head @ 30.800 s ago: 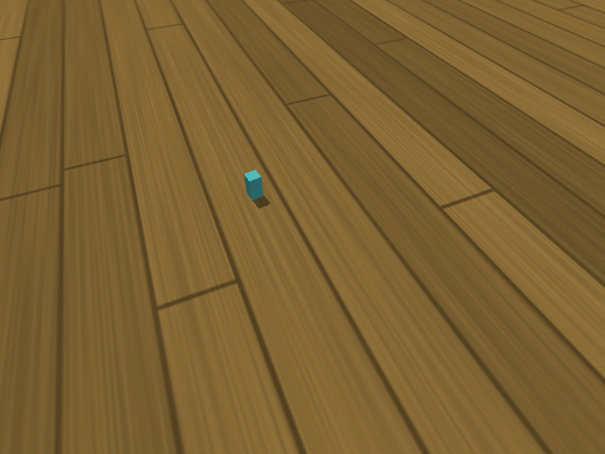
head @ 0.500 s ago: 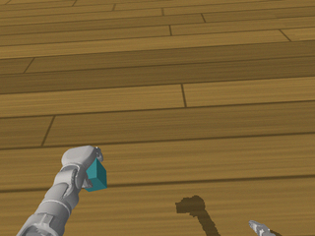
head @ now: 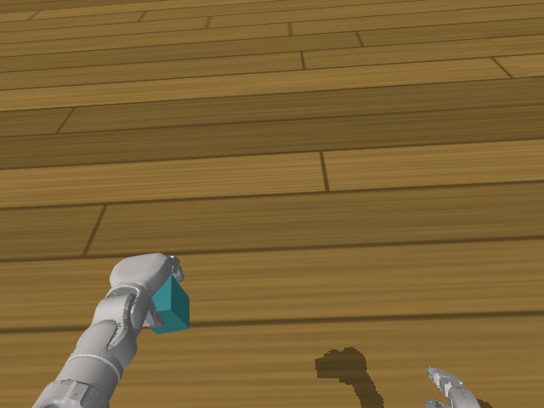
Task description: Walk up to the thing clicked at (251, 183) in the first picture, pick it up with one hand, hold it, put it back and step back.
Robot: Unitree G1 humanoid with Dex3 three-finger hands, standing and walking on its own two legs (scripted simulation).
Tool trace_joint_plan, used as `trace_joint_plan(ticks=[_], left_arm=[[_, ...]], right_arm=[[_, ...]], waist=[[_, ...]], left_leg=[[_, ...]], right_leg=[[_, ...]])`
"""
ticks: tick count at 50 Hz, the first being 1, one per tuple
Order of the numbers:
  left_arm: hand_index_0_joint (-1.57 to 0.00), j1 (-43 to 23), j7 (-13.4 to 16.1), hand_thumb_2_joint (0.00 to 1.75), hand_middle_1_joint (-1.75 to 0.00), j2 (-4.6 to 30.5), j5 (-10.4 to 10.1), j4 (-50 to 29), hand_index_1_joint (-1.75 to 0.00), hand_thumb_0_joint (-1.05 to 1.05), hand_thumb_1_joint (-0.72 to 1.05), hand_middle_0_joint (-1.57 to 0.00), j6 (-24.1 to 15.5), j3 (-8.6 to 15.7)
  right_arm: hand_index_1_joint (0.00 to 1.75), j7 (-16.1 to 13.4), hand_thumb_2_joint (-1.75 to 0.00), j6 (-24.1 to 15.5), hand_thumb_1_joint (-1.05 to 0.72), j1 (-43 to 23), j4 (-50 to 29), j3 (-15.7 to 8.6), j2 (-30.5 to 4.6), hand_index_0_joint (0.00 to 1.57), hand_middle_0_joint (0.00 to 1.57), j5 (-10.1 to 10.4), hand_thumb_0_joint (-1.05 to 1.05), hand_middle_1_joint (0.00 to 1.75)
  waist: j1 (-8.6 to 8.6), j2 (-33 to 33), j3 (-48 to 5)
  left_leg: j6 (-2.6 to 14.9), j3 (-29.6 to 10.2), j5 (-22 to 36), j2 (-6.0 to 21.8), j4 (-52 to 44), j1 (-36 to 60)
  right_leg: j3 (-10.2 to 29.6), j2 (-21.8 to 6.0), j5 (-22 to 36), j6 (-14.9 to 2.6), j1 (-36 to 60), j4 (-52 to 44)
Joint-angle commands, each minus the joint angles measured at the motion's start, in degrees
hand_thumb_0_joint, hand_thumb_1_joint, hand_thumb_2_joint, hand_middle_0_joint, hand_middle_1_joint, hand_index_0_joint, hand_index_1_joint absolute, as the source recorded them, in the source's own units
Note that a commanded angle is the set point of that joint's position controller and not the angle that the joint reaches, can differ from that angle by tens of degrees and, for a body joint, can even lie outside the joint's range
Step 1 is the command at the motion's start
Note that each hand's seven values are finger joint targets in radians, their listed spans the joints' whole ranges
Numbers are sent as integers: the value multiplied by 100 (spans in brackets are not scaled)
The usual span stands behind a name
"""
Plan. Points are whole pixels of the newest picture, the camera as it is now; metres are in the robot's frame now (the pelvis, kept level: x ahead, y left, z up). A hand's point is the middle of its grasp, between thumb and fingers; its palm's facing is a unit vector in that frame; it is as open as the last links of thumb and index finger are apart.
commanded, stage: hold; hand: left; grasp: from above
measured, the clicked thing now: (164, 305) +0.32 +0.22 -0.09
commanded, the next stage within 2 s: crouch in 0.98 s
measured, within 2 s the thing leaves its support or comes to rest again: neither
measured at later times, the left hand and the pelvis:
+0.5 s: hand (152, 303) +0.29 +0.21 -0.01, palm faces -0.41 -0.09 -0.91, open 9.3 cm; pelvis -0.01 +0.00 +0.00, yaw +0 degrees
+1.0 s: hand (149, 300) +0.29 +0.22 -0.01, palm faces -0.42 -0.08 -0.90, open 9.3 cm; pelvis +0.00 +0.00 +0.01, yaw +0 degrees
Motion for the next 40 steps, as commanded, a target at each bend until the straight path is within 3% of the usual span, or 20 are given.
trace_joint_plan(ticks=[1, 3, 9, 15, 16, 19, 20, 23, 26, 31, 33, 35, 40], left_arm=[[-109, -1854, 233, 65, -53, 1168, 22, -1122, -54, 0, 70, -109, -3, 627], [-109, -1763, 183, 62, -51, 1089, 39, -1093, -52, 0, 69, -109, 20, 550], [-109, -1756, 118, 60, -52, 1170, 4, -1360, -52, 0, 69, -108, 17, 613], [-107, -1766, 30, 59, -53, 1227, -1, -1552, -52, 0, 67, -106, -1, 648], [-106, -1699, 22, 60, -52, 1198, 22, -1408, -52, 0, 65, -105, 24, 669], [-107, -1739, 19, 60, -53, 1129, -2, -1442, -53, 0, 67, -106, 32, 565], [-107, -1676, 18, 59, -53, 1181, -15, -1421, -53, 0, 68, -107, 35, 643], [-107, -1515, -10, 60, -52, 1134, 11, -1350, -52, 0, 67, -107, 54, 595], [-106, -1783, -25, 60, -54, 1160, -4, -1466, -53, 0, 66, -105, 30, 567], [-104, -1750, 12, 61, -53, 1244, 18, -1412, -53, 0, 63, -104, 2, 675], [-104, -1729, 1, 63, -54, 1085, 48, -1329, -54, 0, 62, -104, 7, 542], [-105, -1845, 32, 62, -54, 1265, 30, -1411, -54, 0, 64, -105, -2, 693], [-106, -1635, 25, 62, -55, 1056, -7, -1283, -55, 0, 65, -105, -21, 519]], right_arm=[[30, -23, -90, -250, -90, -412, -798, -210, -701, 20, 20, 9, 0, 30], [30, -26, -90, -251, -90, -450, -806, -194, -677, 20, 20, 7, 0, 30], [30, -41, -90, -265, -90, -570, -862, -176, -659, 20, 20, 20, 0, 30], [30, -59, -90, -265, -90, -647, -868, -158, -647, 20, 20, 29, 0, 30], [30, -62, -90, -265, -90, -600, -856, -151, -644, 20, 20, 23, 0, 30], [30, -61, -90, -280, -90, -643, -876, -138, -646, 20, 20, 27, 0, 30], [30, -69, -90, -271, -90, -703, -890, -130, -633, 20, 20, 36, 0, 30], [30, -65, -90, -271, -90, -720, -917, -119, -619, 20, 20, 36, 0, 30], [30, -65, -91, -270, -91, -705, -904, -125, -618, 20, 20, 41, 0, 30], [30, -64, -90, -275, -91, -662, -863, -129, -639, 20, 20, 32, 0, 30], [30, -70, -91, -270, -91, -680, -875, -128, -622, 20, 20, 41, 0, 30], [30, -73, -90, -269, -91, -668, -854, -128, -632, 20, 20, 37, 0, 30], [30, -63, -90, -279, -91, -681, -881, -136, -635, 20, 20, 51, 0, 30]], waist=[[14, -237, -1311], [12, -322, -1269], [99, -322, -1263], [98, -283, -1305], [33, -404, -1243], [33, -358, -1242], [132, -287, -1134], [100, -432, -1057], [41, -331, -1150], [97, -231, -1230], [49, -291, -1204], [106, -272, -1221], [120, -287, -1144]], left_leg=[[156, 73, 983, -262, -467, 762], [161, 49, 1017, -246, -492, 767], [168, 77, 994, -274, -560, 811], [188, 121, 1062, -303, -565, 937], [212, 124, 1024, -289, -556, 927], [202, 113, 980, -273, -623, 943], [173, 105, 972, -280, -662, 891], [203, 102, 869, -281, -689, 865], [202, 115, 889, -275, -696, 966], [180, 101, 1003, -257, -732, 1034], [180, 99, 1087, -266, -718, 1057], [182, 101, 1099, -273, -714, 1026], [159, 79, 970, -251, -805, 1002]], right_leg=[[-129, 303, 885, -164, 273, -621], [-145, 313, 911, -160, 296, -625], [-147, 292, 865, -152, 401, -719], [-124, 263, 966, -118, 421, -781], [-115, 263, 953, -105, 404, -802], [-131, 283, 891, -132, 400, -801], [-164, 292, 829, -153, 407, -814], [-152, 277, 738, -140, 409, -873], [-126, 278, 771, -144, 404, -875], [-154, 297, 854, -174, 498, -850], [-151, 295, 950, -165, 465, -854], [-160, 288, 957, -157, 512, -881], [-174, 314, 791, -199, 489, -896]])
